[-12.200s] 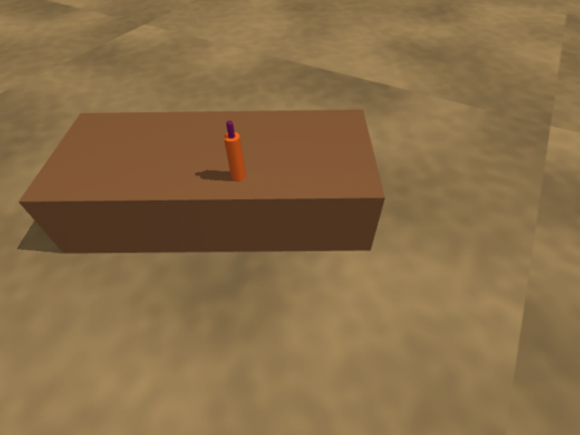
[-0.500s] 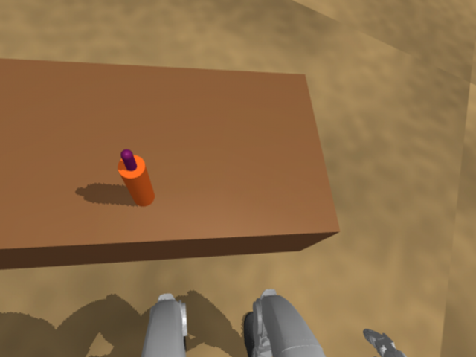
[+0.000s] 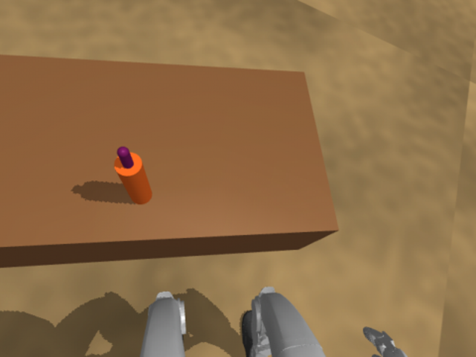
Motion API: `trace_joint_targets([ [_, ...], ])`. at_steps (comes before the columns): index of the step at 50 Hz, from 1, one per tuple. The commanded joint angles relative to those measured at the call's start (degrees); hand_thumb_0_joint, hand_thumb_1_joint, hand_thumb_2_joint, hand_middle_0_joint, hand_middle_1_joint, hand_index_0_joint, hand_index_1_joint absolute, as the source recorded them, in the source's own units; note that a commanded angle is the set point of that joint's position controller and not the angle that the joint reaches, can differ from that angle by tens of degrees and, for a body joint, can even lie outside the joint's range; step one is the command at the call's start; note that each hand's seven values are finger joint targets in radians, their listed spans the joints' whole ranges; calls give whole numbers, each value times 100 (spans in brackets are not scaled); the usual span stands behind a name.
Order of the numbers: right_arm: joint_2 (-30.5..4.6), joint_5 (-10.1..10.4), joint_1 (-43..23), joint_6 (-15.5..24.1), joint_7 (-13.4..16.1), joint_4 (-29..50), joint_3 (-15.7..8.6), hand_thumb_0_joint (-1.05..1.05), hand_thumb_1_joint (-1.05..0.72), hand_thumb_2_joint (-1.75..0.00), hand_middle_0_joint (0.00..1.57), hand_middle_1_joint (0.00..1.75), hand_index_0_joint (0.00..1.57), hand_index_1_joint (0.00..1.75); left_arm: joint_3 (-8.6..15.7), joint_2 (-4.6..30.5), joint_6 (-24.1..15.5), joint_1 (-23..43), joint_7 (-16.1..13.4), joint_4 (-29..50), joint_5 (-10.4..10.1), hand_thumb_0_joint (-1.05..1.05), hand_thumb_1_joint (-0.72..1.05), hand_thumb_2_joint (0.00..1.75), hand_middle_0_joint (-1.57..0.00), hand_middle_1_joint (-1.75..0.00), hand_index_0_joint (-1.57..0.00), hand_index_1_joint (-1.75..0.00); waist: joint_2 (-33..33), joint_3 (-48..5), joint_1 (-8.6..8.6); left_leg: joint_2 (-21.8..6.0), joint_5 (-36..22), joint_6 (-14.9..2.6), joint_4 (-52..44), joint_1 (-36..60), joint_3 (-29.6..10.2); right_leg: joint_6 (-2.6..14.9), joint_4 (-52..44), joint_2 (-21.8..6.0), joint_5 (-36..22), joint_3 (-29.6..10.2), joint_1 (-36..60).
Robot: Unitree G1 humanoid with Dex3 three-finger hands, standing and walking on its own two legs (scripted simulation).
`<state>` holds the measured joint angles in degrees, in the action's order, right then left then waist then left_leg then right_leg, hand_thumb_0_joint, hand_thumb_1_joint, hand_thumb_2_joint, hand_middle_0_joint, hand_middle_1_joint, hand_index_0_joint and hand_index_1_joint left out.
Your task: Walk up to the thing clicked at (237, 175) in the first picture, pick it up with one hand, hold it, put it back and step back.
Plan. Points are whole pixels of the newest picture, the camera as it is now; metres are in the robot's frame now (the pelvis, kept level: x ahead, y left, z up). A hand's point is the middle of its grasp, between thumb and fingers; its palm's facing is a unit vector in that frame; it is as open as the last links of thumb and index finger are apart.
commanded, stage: go down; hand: left
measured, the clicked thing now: (133, 176) +0.49 +0.18 -0.21
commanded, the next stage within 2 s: approach in 1.32 s
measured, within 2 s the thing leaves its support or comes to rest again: neither
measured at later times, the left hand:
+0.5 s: hand out of the picture +0.42 +0.39 +0.07, palm faces +0.20 -0.98 +0.00, open 17.2 cm
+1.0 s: hand out of the picture +0.42 +0.39 +0.07, palm faces +0.20 -0.98 +0.01, open 17.2 cm
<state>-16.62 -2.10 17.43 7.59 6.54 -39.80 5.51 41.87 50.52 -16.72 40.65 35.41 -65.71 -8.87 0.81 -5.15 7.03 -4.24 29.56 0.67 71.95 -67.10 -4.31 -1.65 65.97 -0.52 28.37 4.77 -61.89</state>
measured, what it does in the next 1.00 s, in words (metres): stands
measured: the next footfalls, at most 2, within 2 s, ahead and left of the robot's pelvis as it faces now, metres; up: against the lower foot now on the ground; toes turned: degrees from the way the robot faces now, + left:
none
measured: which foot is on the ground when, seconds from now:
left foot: down 0.00-1.00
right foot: down 0.00-1.00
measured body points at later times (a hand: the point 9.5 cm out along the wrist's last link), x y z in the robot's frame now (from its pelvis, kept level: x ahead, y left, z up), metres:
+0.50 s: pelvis +0.00 +0.00 +0.00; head +0.16 +0.06 +0.41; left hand +0.41 +0.44 +0.07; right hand +0.07 -0.27 -0.10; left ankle +0.03 +0.12 -0.63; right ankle +0.02 -0.15 -0.63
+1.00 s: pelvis +0.00 +0.00 +0.00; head +0.16 +0.06 +0.42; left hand +0.40 +0.44 +0.07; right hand +0.07 -0.28 -0.10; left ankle +0.03 +0.12 -0.63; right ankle +0.02 -0.15 -0.63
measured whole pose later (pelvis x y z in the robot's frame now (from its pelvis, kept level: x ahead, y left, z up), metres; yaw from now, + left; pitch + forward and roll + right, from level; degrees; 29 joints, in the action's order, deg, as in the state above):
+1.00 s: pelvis +0.00 +0.00 +0.00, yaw +0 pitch +25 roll -6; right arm -16.7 -1.8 17.3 8.2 7.1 -40.1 5.7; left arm 43.3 50.1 -17.4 39.8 37.5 -63.7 -11.2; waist 1.0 -5.5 6.6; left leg -4.1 30.0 0.8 72.7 -67.9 -4.6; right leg -1.6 66.8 -0.5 28.9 4.9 -62.6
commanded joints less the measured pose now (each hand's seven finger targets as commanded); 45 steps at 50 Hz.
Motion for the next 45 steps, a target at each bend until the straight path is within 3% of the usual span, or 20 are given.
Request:
trace_joint_targets([
  [1, -1236, 8, 904, 104, 145, 174, -441, 0, -91, -90, 20, 30, 20, 30, 217, 2303, -306, 1485, 23, 1245, -164, 0, -45, 3, -6, -4, -5, -4, -1516, -2829, -206, 208, -2160, -68, -865, 2721, -19, 318, -713, 153, -1418, -119, 741],
  [3, -1252, 13, 857, 103, 138, 241, -437, 0, -91, -90, 20, 30, 20, 30, 396, 2403, -331, 1389, 0, 1283, -196, 0, -45, 4, -5, -4, -5, -4, -1499, -2828, -251, 192, -2248, -49, -891, 2730, -71, 338, -655, 161, -1386, -65, 691],
  [4, -1226, 6, 867, 100, 138, 231, -436, 0, -91, -90, 20, 30, 20, 30, 269, 2195, -328, 1399, 13, 1247, -210, 0, -46, 4, -6, -4, -5, -5, -1376, -2796, -182, 190, -2264, -78, -846, 2751, -47, 316, -699, 158, -1437, -96, 695],
  [9, -1237, 9, 821, 134, 158, 236, -460, 0, -91, -90, 20, 30, 20, 30, 313, 2279, -368, 1497, 28, 1405, -227, 0, -45, 3, -6, -4, -5, -4, -1446, -2803, -209, 208, -2119, -81, -900, 2716, -41, 319, -701, 152, -1369, -112, 748],
  [11, -1202, 0, 866, 114, 159, 157, -426, 0, -91, -90, 20, 30, 20, 30, 234, 2136, -353, 1431, 58, 1200, -235, 0, -46, 3, -6, -4, -5, -4, -1443, -2749, -170, 198, -2232, -66, -862, 2722, -57, 322, -681, 162, -1433, -85, 687],
  [14, -1266, -17, 838, 128, 154, 223, -455, 0, -91, -90, 20, 30, 20, 30, 349, 2302, -404, 1623, 53, 1467, -252, 0, -46, 3, -6, -3, -5, -4, -1555, -2942, -198, 177, -2572, -54, -795, 2972, -98, 332, -632, 157, -1527, -78, 553],
  [15, -1240, -13, 857, 123, 155, 127, -436, 0, -91, -90, 20, 30, 20, 30, 238, 2099, -388, 1464, 99, 1157, -266, 0, -45, 3, -6, -4, -5, -4, -1538, -2761, -139, 160, -2476, -31, -818, 2930, -121, 338, -612, 175, -1429, -42, 398],
  [19, -1248, -19, 852, 126, 145, 140, -440, 0, -91, -90, 20, 30, 20, 30, 315, 2275, -446, 1691, 83, 1366, -271, 0, -47, 3, -6, -4, -5, -4, -1588, -2807, -172, 169, -2075, -31, -874, 2817, -122, 348, -592, 174, -1215, -62, 407],
  [20, -1286, -10, 809, 132, 142, 215, -451, 0, -91, -90, 20, 30, 20, 30, 431, 2496, -476, 1888, 72, 1626, -287, 0, -47, 3, -5, -4, -5, -4, -1647, -2943, -199, 171, -2099, -39, -884, 2900, -119, 349, -586, 162, -1216, -67, 484],
  [23, -1270, -9, 857, 129, 147, 141, -433, 0, -91, -90, 20, 30, 20, 30, 258, 2153, -413, 1714, 125, 1246, -303, 0, -47, 4, -5, -4, -5, -4, -1597, -2785, -119, 152, -2036, -24, -917, 2932, -153, 349, -571, 182, -1137, -35, 318],
  [24, -1270, -6, 779, 144, 155, 220, -423, 0, -91, -90, 20, 30, 20, 30, 338, 2302, -404, 1755, 121, 1321, -291, 0, -47, 3, -5, -5, -5, -4, -1634, -2742, -166, 153, -1966, -17, -937, 2845, -166, 349, -564, 183, -1080, -33, 287],
  [25, -1264, -13, 861, 128, 155, 135, -407, 0, -91, -90, 20, 30, 20, 30, 261, 2195, -387, 1728, 139, 1147, -302, 0, -49, 3, -6, -4, -5, -4, -1509, -2738, -104, 155, -2037, -39, -874, 2830, -151, 337, -590, 179, -1158, -48, 298],
  [26, -1311, -2, 745, 151, 174, 306, -420, 0, -91, -90, 20, 30, 20, 30, 454, 2566, -405, 1850, 97, 1408, -267, 0, -48, 3, -6, -4, -5, -4, -1509, -2830, -190, 167, -1984, -55, -875, 2784, -126, 334, -595, 177, -1154, -67, 431],
  [29, -1239, -3, 883, 135, 160, 173, -389, 0, -91, -90, 20, 30, 20, 30, 271, 2193, -350, 1606, 148, 1030, -290, 0, -50, 2, -6, -5, -6, -5, -1353, -2710, -122, 190, -1866, -81, -854, 2547, -93, 324, -608, 176, -1175, -75, 518],
  [30, -1265, -9, 847, 141, 151, 247, -404, 0, -91, -90, 20, 30, 20, 30, 342, 2397, -375, 1770, 129, 1317, -275, 0, -49, 3, -6, -5, -5, -5, -1466, -2832, -181, 203, -1922, -81, -830, 2585, -68, 329, -622, 164, -1221, -110, 577],
  [33, -1279, 5, 869, 133, 161, 272, -381, 0, -91, -90, 20, 30, 20, 30, 495, 2526, -345, 1589, 99, 1216, -287, 0, -47, 3, -6, -5, -5, -4, -1373, -2985, -204, 207, -2177, -88, -784, 2653, -67, 315, -633, 160, -1400, -91, 739],
  [35, -1257, 15, 783, 137, 180, 347, -375, 0, -91, -90, 20, 30, 20, 30, 558, 2632, -351, 1591, 106, 1268, -278, 0, -48, 4, -6, -5, -6, -5, -1272, -2920, -200, 226, -2030, -129, -779, 2414, -6, 286, -672, 156, -1440, -161, 956],
  [37, -1200, 30, 852, 135, 172, 237, -378, 0, -91, -90, 20, 30, 20, 30, 396, 2377, -334, 1476, 141, 1226, -307, 0, -48, 3, -6, -6, -6, -5, -1376, -2796, -205, 239, -1884, -110, -838, 2358, 13, 300, -669, 162, -1339, -162, 909],
  [42, -1261, 25, 872, 137, 179, 175, -404, 0, -91, -90, 20, 30, 20, 30, 418, 2335, -378, 1416, 181, 1339, -370, 0, -46, 4, -5, -5, -5, -4, -1534, -2865, -210, 182, -2446, -35, -782, 2834, -107, 339, -583, 184, -1441, -43, 467],
  [45, -1240, 34, 872, 153, 186, 172, -422, 0, -91, -90, 20, 30, 20, 30, 380, 2289, -402, 1466, 207, 1392, -386, 0, -45, 4, -5, -5, -5, -5, -1418, -2811, -162, 207, -2239, -70, -794, 2734, -68, 325, -646, 181, -1428, -86, 622],
])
